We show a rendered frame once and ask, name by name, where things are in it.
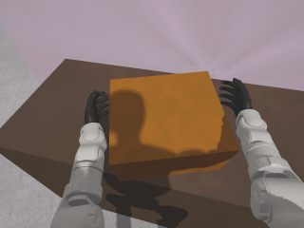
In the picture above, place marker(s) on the robot left upper arm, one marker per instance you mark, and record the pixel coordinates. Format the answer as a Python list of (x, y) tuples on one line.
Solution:
[(81, 216)]

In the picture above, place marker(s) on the robot right upper arm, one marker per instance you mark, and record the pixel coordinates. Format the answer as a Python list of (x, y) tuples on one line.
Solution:
[(279, 202)]

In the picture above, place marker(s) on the pedestal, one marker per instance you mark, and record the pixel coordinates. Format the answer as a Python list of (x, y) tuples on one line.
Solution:
[(42, 138)]

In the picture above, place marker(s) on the robot left hand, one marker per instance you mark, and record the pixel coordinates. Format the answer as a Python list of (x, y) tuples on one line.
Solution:
[(91, 109)]

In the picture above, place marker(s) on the left robot forearm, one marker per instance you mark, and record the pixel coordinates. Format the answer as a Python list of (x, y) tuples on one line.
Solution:
[(86, 175)]

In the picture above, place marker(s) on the carton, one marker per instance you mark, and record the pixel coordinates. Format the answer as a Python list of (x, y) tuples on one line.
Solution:
[(166, 125)]

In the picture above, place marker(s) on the robot right hand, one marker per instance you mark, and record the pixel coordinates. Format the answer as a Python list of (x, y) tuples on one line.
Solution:
[(240, 98)]

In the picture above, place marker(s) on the right robot forearm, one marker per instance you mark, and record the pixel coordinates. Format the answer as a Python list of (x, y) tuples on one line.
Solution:
[(260, 152)]

